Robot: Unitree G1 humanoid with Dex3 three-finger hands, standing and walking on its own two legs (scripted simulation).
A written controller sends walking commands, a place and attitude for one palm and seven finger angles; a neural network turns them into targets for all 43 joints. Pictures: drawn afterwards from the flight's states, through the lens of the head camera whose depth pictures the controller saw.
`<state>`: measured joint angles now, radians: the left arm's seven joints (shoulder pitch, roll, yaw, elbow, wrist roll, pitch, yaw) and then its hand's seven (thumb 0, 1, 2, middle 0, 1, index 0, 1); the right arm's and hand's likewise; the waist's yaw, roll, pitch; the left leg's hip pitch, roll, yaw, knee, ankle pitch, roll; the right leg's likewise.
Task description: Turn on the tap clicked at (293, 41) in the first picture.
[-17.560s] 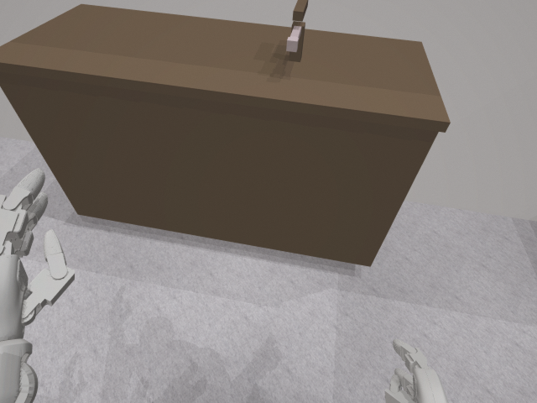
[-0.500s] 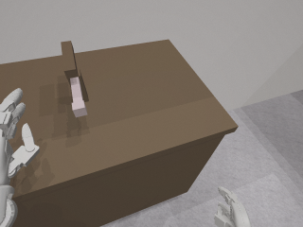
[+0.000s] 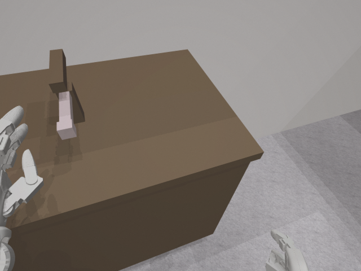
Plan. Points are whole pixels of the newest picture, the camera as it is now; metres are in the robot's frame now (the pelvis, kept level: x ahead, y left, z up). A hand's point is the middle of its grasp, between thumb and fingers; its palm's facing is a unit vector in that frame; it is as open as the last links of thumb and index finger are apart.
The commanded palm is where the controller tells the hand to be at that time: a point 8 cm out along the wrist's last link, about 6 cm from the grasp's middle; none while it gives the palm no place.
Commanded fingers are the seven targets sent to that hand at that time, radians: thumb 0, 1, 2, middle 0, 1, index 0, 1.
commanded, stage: shuffle to correct the standing spot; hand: left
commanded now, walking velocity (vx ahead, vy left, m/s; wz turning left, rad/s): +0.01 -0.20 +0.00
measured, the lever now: (66, 129) +0.35 +0.26 +0.14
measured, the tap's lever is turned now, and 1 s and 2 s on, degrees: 0 0 0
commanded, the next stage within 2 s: none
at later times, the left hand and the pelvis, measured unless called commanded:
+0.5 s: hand (30, 187) +0.20 +0.25 +0.17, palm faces +0.38 -0.86 -0.35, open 7.4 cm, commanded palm +0.15 +0.28 +0.18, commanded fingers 0.00 0.90 0.90 -0.20 -0.30 -0.20 -0.30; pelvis +0.00 +0.00 +0.00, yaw +0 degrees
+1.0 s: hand (21, 181) +0.21 +0.26 +0.17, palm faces +0.37 -0.85 -0.37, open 7.4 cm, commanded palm +0.15 +0.29 +0.18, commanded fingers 0.00 0.90 0.90 -0.20 -0.30 -0.20 -0.30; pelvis -0.01 +0.01 +0.00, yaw +1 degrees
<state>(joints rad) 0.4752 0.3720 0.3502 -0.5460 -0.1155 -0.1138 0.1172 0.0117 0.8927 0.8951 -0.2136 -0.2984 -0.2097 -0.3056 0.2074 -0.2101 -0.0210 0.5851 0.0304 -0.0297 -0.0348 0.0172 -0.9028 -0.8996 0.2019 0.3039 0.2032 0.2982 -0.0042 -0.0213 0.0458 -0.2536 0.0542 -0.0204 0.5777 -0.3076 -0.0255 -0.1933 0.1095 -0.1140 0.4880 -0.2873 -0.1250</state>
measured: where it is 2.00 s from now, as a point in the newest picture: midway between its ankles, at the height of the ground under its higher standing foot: outside the picture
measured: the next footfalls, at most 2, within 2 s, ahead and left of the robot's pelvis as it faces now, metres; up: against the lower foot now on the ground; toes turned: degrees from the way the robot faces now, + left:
none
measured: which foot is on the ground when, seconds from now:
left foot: down 0.00-1.00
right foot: down 0.00-1.00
